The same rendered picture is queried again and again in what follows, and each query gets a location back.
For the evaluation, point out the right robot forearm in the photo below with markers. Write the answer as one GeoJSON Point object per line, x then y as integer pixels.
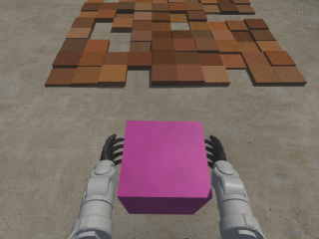
{"type": "Point", "coordinates": [236, 217]}

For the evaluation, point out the carton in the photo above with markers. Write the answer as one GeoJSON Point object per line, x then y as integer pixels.
{"type": "Point", "coordinates": [164, 168]}

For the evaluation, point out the robot left hand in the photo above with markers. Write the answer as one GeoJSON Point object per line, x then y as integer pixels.
{"type": "Point", "coordinates": [109, 149]}

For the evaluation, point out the robot right hand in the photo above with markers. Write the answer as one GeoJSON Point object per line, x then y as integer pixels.
{"type": "Point", "coordinates": [217, 150]}

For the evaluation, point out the left robot forearm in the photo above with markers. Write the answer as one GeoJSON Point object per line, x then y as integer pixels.
{"type": "Point", "coordinates": [95, 216]}

